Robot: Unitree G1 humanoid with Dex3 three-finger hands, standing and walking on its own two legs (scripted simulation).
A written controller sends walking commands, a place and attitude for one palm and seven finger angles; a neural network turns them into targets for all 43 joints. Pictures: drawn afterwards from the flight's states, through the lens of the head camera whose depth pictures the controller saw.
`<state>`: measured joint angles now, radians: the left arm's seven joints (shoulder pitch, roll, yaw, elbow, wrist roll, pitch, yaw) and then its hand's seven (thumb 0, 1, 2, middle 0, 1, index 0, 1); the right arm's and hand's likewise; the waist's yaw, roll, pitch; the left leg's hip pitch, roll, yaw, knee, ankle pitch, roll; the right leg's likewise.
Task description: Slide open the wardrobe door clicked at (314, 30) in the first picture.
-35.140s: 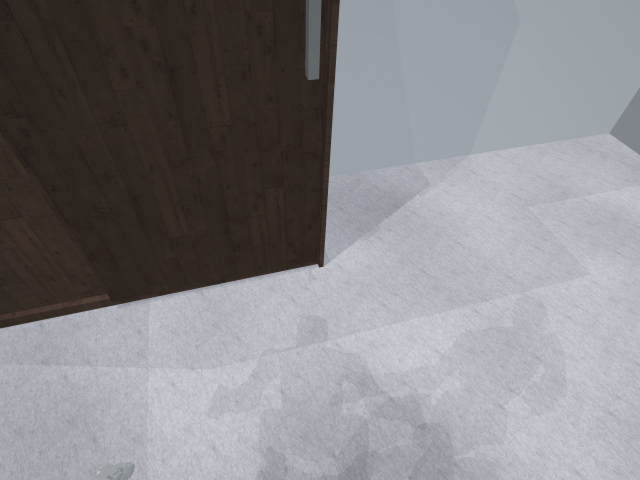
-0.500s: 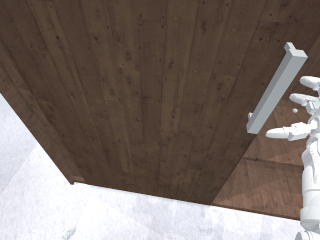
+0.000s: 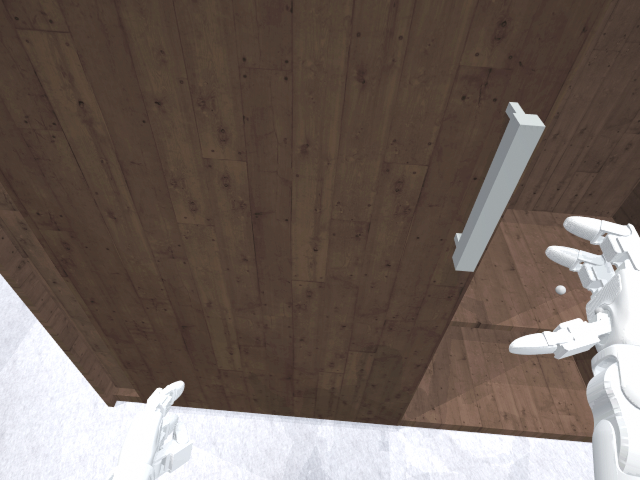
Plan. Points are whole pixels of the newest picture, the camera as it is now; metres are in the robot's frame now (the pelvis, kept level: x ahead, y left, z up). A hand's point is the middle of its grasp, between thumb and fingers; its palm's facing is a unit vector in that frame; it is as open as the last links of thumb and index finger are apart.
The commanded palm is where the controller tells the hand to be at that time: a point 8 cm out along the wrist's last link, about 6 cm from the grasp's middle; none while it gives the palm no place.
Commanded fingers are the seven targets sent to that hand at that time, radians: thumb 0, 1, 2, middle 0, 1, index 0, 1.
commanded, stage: slip the hand off the handle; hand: right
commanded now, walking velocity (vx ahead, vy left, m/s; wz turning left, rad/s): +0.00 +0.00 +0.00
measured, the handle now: (486, 193) +0.43 -0.21 +0.17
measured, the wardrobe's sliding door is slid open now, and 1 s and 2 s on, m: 0.64 0.64 0.64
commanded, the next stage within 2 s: draw the hand back to the body in 0.12 s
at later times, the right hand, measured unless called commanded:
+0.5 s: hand (568, 305) +0.26 -0.24 +0.17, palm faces +0.10 +0.99 -0.04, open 14.7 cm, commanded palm +0.21 -0.30 +0.16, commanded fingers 0.00 0.55 -0.20 0.25 1.15 0.25 1.15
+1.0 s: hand (610, 348) +0.22 -0.27 +0.15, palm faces +0.45 +0.85 -0.26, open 13.1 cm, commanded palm +0.18 -0.31 +0.17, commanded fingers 0.00 -0.14 -0.53 0.23 0.75 0.23 0.75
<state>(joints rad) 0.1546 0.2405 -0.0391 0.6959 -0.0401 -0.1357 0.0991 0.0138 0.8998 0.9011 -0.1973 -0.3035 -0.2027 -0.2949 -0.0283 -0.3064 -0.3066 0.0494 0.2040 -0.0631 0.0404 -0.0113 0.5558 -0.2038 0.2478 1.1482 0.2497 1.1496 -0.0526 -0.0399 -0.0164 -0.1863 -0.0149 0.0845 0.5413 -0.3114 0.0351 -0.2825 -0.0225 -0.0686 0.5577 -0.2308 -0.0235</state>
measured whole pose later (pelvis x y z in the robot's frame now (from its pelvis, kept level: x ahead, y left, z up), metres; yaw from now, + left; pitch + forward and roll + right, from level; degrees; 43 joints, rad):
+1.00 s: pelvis +0.00 -0.01 +0.01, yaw +1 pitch -7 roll +1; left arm 0.18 0.22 -0.05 0.70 0.00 -0.19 0.08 0.01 0.90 0.90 -0.20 -0.30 -0.20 -0.30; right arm 0.30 -0.31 -0.29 -0.25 0.11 -0.05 -0.11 -0.01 0.20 -0.37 0.24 0.94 0.24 0.94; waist -0.07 -0.05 0.06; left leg -0.02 -0.02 0.07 0.36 -0.22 0.02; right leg -0.12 -0.01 -0.08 0.40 -0.16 -0.03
